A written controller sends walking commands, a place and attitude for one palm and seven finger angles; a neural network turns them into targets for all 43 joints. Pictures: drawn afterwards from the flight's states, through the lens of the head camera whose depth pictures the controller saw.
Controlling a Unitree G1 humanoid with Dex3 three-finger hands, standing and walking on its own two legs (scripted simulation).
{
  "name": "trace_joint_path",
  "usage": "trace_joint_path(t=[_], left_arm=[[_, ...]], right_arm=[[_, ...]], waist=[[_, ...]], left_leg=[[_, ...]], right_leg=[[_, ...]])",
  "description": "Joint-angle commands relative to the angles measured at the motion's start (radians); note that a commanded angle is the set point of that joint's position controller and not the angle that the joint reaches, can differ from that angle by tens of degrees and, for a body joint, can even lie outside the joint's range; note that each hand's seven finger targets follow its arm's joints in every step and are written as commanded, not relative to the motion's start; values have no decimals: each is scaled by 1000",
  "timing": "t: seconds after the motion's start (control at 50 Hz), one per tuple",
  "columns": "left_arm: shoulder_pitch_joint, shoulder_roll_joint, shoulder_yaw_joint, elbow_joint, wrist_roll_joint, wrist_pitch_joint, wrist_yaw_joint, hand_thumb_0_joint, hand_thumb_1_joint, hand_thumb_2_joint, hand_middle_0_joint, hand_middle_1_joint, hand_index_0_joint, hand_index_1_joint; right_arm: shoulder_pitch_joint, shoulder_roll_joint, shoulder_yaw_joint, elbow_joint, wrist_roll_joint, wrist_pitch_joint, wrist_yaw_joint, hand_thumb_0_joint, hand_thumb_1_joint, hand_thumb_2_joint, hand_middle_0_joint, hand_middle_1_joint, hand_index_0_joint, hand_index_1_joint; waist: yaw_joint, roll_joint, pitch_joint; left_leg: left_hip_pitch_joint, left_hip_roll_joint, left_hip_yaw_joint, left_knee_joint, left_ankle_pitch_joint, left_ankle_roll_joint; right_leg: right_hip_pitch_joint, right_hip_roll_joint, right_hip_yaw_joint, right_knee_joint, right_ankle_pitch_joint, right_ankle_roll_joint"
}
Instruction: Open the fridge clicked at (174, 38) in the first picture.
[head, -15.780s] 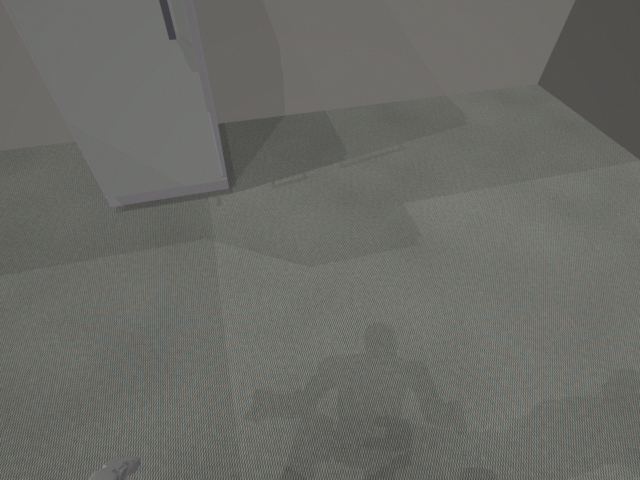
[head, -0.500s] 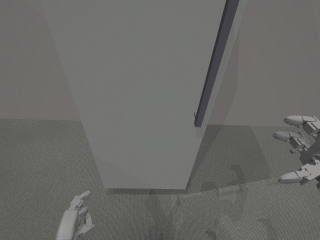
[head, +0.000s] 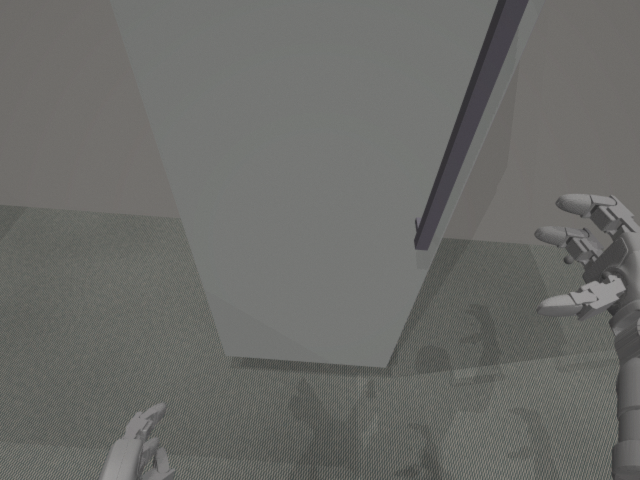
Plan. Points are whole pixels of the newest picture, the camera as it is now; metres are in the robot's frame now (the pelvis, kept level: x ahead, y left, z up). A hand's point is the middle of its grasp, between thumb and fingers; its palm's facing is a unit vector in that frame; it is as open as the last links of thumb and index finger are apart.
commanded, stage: move the hooked fingers beside the handle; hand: right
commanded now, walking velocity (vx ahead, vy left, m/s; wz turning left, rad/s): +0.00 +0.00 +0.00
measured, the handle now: (457, 130) +0.52 -0.15 +0.19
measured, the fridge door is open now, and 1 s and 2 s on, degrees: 0 0 0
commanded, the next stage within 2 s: none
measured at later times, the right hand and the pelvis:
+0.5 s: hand (534, 223) +0.41 -0.24 +0.13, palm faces +0.02 +1.00 +0.01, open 14.0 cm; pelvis +0.00 -0.01 +0.00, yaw +0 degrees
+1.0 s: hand (496, 189) +0.47 -0.21 +0.13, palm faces +0.01 +1.00 +0.00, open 14.0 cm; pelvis +0.00 -0.01 -0.01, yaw +1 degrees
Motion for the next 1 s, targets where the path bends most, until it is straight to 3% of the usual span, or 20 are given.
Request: trace_joint_path(t=[0.0,0.02,0.12,0.14,0.16,0.24,0.3,0.36,0.4,0.46,0.5,0.54,0.58,0.6,0.7,0.72,0.8,0.86,0.9,0.98], left_arm=[[-54,130,58,-137,-6,-41,11,0,900,900,-200,-300,-200,-300],[-54,129,57,-133,-6,-39,13,0,900,900,-200,-300,-200,-300],[-32,133,63,-126,-2,-25,11,0,900,900,-200,-300,-200,-300],[-33,128,63,-132,0,-25,7,0,900,900,-200,-300,-200,-300],[-31,128,62,-134,-1,-23,5,0,900,900,-200,-300,-200,-300],[-15,136,62,-119,-2,-7,1,0,900,900,-200,-300,-200,-300],[-6,137,63,-120,-2,7,-3,0,900,900,-200,-300,-200,-300],[5,133,64,-124,5,13,-9,0,900,900,-200,-300,-200,-300],[18,137,65,-119,6,20,-10,0,900,900,-200,-300,-200,-300],[31,140,64,-103,5,26,-10,0,900,900,-200,-300,-200,-300],[43,141,66,-93,5,34,-10,0,900,900,-200,-300,-200,-300],[48,136,66,-88,5,36,-14,0,900,900,-200,-300,-200,-300],[65,142,68,-79,8,41,-17,0,900,900,-200,-300,-200,-300],[78,147,69,-74,9,46,-16,0,900,900,-200,-300,-200,-300],[104,142,75,-72,18,59,-30,0,900,900,-200,-300,-200,-300],[109,145,77,-68,18,61,-33,0,900,900,-200,-300,-200,-300],[133,152,76,-56,21,79,-37,0,900,900,-200,-300,-200,-300],[142,148,81,-59,23,86,-42,0,900,900,-200,-300,-200,-300],[161,151,83,-52,27,93,-44,0,900,900,-200,-300,-200,-300],[171,150,85,-42,26,100,-46,0,900,900,-200,-300,-200,-300]], right_arm=[[-404,-281,-59,-174,14,-79,11,0,500,-300,300,1200,300,1200],[-442,-284,-51,-156,9,-77,12,0,500,-300,300,1200,300,1200],[-507,-303,-54,-137,-2,-97,4,0,500,-300,300,1200,300,1200],[-496,-275,-38,-142,-1,-103,4,0,500,-300,300,1200,300,1200],[-472,-279,-48,-125,2,-104,1,0,500,-300,300,1200,300,1200],[-518,-281,-41,-21,-6,-97,-10,0,500,-300,300,1200,300,1200],[-572,-277,-18,6,-25,-96,-26,0,500,-300,300,1200,300,1200],[-624,-274,-14,-12,-40,-121,-43,0,500,-300,300,1200,300,1200],[-629,-286,-20,0,-35,-143,-48,0,500,-300,300,1200,300,1200],[-700,-274,-5,63,-41,-156,-50,0,500,-300,300,1200,300,1200],[-749,-273,10,90,-50,-161,-54,0,500,-300,300,1200,300,1200],[-788,-233,53,113,-67,-161,-58,0,500,-300,300,1200,300,1200],[-788,-233,51,165,-71,-161,-66,0,500,-300,300,1200,300,1200],[-801,-264,29,178,-71,-167,-73,0,500,-300,300,1200,300,1200],[-857,-254,25,184,-76,-206,-95,0,500,-300,300,1200,300,1200],[-851,-276,5,203,-83,-210,-100,0,500,-300,300,1200,300,1200],[-902,-306,-2,299,-105,-223,-119,0,500,-300,300,1200,300,1200],[-921,-297,1,300,-123,-238,-126,0,500,-300,300,1200,300,1200],[-949,-316,-5,297,-121,-257,-125,0,500,-300,300,1200,300,1200],[-1012,-280,29,338,-128,-265,-119,0,500,-300,300,1200,300,1200]], waist=[[14,-10,-264],[19,-39,-254],[23,-27,-311],[17,-43,-328],[10,-31,-325],[27,23,-276],[33,0,-272],[31,-50,-334],[36,-1,-345],[56,6,-326],[67,-10,-312],[70,-71,-319],[71,-40,-326],[75,1,-330],[68,-26,-403],[67,-22,-406],[84,21,-345],[82,-45,-403],[89,-11,-426],[113,-45,-399]], left_leg=[[156,-23,-39,-48,260,9],[140,-22,-42,-49,248,10],[157,-24,-38,-28,302,14],[164,-25,-35,-20,327,17],[160,-27,-32,-19,324,18],[127,-26,-33,-22,284,13],[107,-25,-29,-18,261,17],[115,-27,-34,-5,291,20],[126,-32,-30,-1,298,19],[94,-33,-31,-2,275,17],[73,-33,-28,-1,259,19],[43,-32,-25,2,243,23],[35,-33,-23,6,242,23],[44,-35,-20,8,240,23],[70,-37,-24,33,309,23],[61,-38,-26,34,312,21],[48,-37,-28,32,261,18],[42,-38,-37,43,303,19],[62,-43,-34,51,324,20],[11,-44,-36,44,287,16]], right_leg=[[6,52,-9,-54,227,-49],[2,53,-6,-54,212,-48],[10,53,1,-38,264,-50],[24,54,2,-36,287,-49],[20,54,4,-36,286,-48],[-30,50,2,-36,236,-49],[-38,49,4,-33,232,-48],[-12,51,6,-25,266,-46],[-21,46,7,-16,275,-48],[-35,45,11,-16,242,-48],[-40,44,12,-11,241,-50],[-23,46,17,-11,238,-45],[-35,45,22,-6,238,-44],[-48,41,25,-2,242,-47],[-37,44,21,17,310,-45],[-40,41,20,18,308,-43],[-117,43,18,16,238,-48],[-84,45,8,29,275,-47],[-90,43,13,39,299,-48],[-95,41,12,38,251,-46]])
